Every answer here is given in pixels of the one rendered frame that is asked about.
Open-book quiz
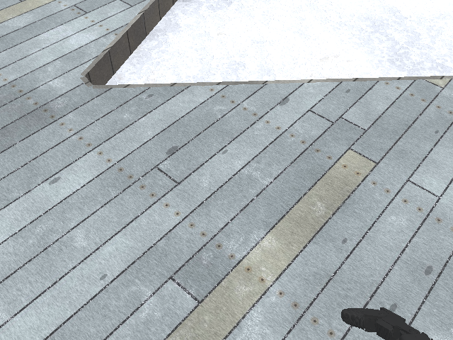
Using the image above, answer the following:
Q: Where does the right robot hand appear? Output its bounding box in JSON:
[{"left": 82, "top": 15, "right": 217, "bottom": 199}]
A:
[{"left": 341, "top": 307, "right": 433, "bottom": 340}]

